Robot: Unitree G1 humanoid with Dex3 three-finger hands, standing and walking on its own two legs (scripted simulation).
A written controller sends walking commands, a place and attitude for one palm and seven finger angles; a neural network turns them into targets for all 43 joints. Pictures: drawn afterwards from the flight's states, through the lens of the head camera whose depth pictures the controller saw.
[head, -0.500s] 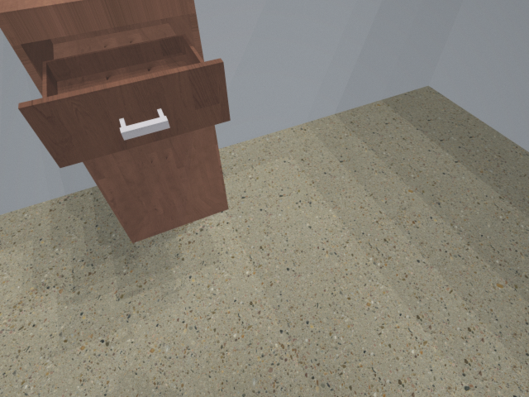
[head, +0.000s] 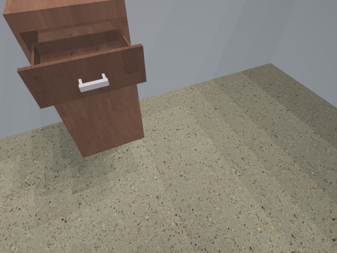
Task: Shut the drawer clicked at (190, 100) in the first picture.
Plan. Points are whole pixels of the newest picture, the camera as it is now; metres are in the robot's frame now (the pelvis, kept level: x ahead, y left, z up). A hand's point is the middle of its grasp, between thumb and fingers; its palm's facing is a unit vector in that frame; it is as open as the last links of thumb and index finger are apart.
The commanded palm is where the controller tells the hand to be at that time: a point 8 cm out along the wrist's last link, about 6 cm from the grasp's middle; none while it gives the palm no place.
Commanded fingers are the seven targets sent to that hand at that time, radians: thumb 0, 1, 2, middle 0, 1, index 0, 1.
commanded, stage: stand and wait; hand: left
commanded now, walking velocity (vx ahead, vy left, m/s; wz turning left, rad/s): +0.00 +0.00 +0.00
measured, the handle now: (93, 81) +0.65 +0.32 +0.04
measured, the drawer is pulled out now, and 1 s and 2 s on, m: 0.30 0.30 0.30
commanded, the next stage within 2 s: look at it before walking up in 0.32 s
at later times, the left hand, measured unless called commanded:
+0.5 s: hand out of the picture +0.01 +0.20 -0.17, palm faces -0.01 -0.97 -0.22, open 7.4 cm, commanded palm none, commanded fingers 0.00 0.90 0.90 -0.20 -0.30 -0.20 -0.30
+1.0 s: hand out of the picture -0.03 +0.19 -0.18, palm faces +0.01 -0.98 -0.18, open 7.4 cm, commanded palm none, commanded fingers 0.00 0.90 0.90 -0.20 -0.30 -0.20 -0.30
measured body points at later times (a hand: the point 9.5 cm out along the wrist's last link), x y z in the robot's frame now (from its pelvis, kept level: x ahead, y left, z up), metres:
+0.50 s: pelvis -0.01 +0.01 +0.00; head -0.01 +0.01 +0.45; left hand +0.01 +0.25 -0.15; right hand +0.00 -0.23 -0.16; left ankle -0.03 +0.15 -0.74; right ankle -0.03 -0.09 -0.74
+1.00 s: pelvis -0.02 +0.02 +0.00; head -0.02 +0.03 +0.45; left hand -0.02 +0.24 -0.16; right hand -0.03 -0.20 -0.16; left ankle -0.03 +0.15 -0.74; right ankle -0.03 -0.09 -0.74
